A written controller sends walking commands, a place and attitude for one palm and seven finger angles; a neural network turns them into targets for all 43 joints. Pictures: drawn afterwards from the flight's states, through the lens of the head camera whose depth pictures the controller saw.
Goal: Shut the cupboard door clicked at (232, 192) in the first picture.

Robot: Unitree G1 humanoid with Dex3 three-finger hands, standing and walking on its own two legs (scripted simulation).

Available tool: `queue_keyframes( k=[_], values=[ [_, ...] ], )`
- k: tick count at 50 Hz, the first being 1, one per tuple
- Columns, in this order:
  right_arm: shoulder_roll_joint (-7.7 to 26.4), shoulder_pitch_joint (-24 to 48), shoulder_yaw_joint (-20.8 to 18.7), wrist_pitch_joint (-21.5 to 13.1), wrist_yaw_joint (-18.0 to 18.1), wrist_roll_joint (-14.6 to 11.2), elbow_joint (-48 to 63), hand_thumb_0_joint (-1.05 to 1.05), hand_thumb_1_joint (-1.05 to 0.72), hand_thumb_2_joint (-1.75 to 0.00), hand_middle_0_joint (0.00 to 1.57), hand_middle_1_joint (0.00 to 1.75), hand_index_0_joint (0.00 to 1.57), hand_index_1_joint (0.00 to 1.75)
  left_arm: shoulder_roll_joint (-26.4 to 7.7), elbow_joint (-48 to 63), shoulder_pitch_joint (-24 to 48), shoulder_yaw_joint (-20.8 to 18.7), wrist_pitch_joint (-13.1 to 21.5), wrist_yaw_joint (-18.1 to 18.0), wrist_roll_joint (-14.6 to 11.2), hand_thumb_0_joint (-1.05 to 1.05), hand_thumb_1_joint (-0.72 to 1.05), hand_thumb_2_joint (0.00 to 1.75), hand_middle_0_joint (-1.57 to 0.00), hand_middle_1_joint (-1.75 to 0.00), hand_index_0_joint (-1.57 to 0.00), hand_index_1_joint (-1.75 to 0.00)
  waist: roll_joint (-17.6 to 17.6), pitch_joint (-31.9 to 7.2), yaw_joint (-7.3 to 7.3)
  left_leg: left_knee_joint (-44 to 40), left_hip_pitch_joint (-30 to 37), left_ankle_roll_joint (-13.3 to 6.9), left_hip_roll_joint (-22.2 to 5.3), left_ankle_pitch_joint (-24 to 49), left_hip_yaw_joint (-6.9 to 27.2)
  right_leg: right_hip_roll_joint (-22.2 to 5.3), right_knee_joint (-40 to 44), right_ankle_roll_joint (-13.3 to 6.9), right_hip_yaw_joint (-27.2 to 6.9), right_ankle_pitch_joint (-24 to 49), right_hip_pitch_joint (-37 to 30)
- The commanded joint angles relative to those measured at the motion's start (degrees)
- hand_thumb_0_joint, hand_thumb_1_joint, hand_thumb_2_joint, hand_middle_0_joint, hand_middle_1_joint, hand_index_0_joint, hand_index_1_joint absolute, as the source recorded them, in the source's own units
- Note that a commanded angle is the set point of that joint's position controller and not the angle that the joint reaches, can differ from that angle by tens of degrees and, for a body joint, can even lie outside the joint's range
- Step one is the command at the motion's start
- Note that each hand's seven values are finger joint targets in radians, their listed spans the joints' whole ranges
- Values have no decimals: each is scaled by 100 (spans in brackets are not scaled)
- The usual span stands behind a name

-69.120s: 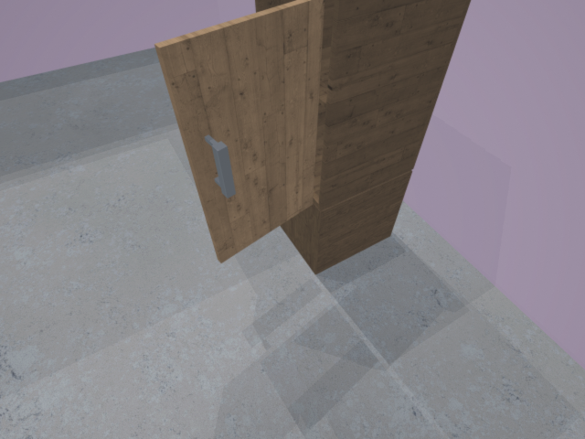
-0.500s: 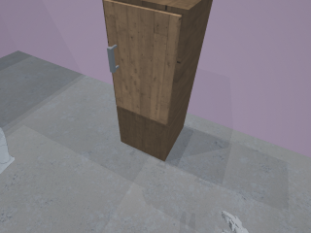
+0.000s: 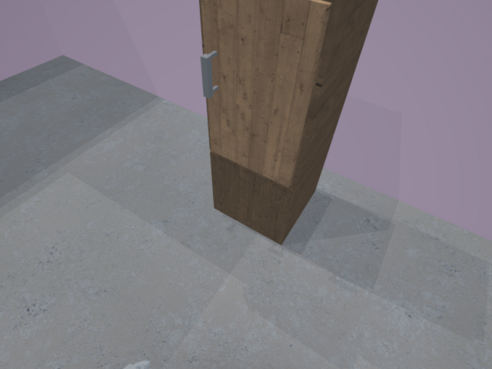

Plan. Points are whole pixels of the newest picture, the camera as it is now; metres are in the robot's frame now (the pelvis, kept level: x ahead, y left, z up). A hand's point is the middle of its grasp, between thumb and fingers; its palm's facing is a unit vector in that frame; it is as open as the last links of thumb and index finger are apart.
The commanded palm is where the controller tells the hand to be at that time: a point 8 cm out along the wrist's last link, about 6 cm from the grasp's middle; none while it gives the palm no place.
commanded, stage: let the arm hang, fingers relaxed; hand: left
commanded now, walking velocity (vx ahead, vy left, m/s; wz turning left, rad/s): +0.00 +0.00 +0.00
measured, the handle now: (211, 74) +0.89 +0.14 +0.02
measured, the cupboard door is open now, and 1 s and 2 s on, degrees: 0 0 0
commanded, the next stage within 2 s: look to check the result in 0.78 s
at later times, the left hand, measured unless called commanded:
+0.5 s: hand out of the picture -0.01 +0.19 -0.15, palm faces -0.02 -0.98 -0.18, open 7.4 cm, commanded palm none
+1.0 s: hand out of the picture -0.03 +0.18 -0.16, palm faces -0.02 -0.99 -0.17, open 7.4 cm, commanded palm none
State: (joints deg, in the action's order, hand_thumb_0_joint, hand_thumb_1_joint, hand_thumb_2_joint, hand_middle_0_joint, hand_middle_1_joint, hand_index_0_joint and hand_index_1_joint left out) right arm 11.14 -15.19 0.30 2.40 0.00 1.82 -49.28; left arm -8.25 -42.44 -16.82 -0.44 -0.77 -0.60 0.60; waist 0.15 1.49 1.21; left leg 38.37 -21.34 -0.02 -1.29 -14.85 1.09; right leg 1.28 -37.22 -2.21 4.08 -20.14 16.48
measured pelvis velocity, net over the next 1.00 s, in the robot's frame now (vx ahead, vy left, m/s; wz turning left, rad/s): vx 0.00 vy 0.02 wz -0.06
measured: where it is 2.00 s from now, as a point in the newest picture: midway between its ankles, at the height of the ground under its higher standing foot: outside the picture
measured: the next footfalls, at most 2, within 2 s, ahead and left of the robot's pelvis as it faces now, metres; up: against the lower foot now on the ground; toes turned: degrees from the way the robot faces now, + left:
none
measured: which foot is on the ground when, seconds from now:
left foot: down 0.00-1.00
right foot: down 0.00-1.00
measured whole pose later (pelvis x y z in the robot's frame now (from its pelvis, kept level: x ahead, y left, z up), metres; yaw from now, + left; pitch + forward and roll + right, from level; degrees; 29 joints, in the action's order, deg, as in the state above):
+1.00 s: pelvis +0.00 +0.02 +0.02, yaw -3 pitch -2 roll +0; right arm 6.8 -19.4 -0.5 0.8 1.8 0.9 -63.9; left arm -7.1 -65.6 -19.9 -0.5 0.2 -1.8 0.9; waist -0.2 1.3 0.8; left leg 24.3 -13.1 -1.0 -0.6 -9.9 -3.3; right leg 0.6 -24.8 -0.5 -0.2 -12.7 10.6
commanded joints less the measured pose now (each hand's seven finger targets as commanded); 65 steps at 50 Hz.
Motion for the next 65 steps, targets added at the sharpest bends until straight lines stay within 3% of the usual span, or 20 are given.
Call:
queue_keyframes(
  k=[1, 2, 3, 8, 14, 28, 35, 47, 65],
  values=[
    [640, -101, -161, -302, 123, -11, 23, 0, -90, -90, 20, 30, 20, 30, -758, -233, -140, -224, 136, -120, 13, 0, 90, 90, -20, -30, -20, -30, -701, -545, -130, -1099, 945, -231, -589, 2122, 477, -559, 1026, -44, -731, 1634, -344],
    [625, -48, -162, -285, 145, -21, -92, 0, -90, -90, 20, 30, 20, 30, -743, -398, -187, -205, 111, -130, 16, 0, 90, 90, -20, -30, -20, -30, -587, -417, -168, -1253, 773, -245, -585, 1618, 450, -520, 1259, -35, -748, 1250, -461],
    [581, 11, -157, -274, 144, -39, -193, 0, -90, -90, 20, 30, 20, 30, -817, -576, -154, -216, 80, -115, 10, 0, 90, 90, -20, -30, -20, -30, -899, -290, -166, -1438, 723, -216, -503, 1232, 445, -540, 1336, -26, -742, 1062, -466],
    [524, -237, -145, -265, 180, -74, -587, 0, -90, -90, 20, 30, 20, 30, -794, -1219, -169, -151, 103, -88, -10, 0, 90, 90, -20, -30, -20, -30, -106, -145, -119, -1774, 861, -179, -499, 742, 350, -560, 1702, -41, -815, 1054, -637],
    [483, -373, -129, -240, 181, -102, -946, 0, -90, -90, 20, 30, 20, 30, -795, -1711, -301, -98, 112, -99, -2, 0, 90, 90, -20, -30, -20, -30, 78, 192, -110, -1959, 989, -164, -461, 401, 224, -582, 1964, -44, -881, 732, -393],
    [242, -626, -111, -219, 218, -91, -1286, 0, -90, -90, 20, 30, 20, 30, -520, -2184, -617, -67, 84, -137, 19, 0, 90, 90, -20, -30, -20, -30, -146, 610, -88, -2234, 782, -172, -430, -303, 226, -540, 1953, -7, -843, 425, -139],
    [192, -731, -146, -209, 224, -77, -1268, 0, -90, -90, 20, 30, 20, 30, -421, -2206, -716, -103, 79, -144, 39, 0, 90, 90, -20, -30, -20, -30, -185, 571, -91, -2283, 663, -200, -442, -680, 305, -497, 1881, -5, -822, 244, -49],
    [99, -821, -143, -225, 218, -90, -1290, 0, -90, -90, 20, 30, 20, 30, -382, -2207, -726, -93, 134, -157, 23, 0, 90, 90, -20, -30, -20, -30, 72, 448, -68, -1999, 880, -182, -396, -76, 149, -550, 1925, -25, -933, 398, 8],
    [123, -719, -130, -254, 225, -95, -1310, 0, -90, -90, 20, 30, 20, 30, -411, -2190, -640, -94, 149, -166, 18, 0, 90, 90, -20, -30, -20, -30, -53, 437, -74, -2017, 1019, -166, -440, 227, 120, -551, 1913, -25, -919, 753, -115]
  ],
)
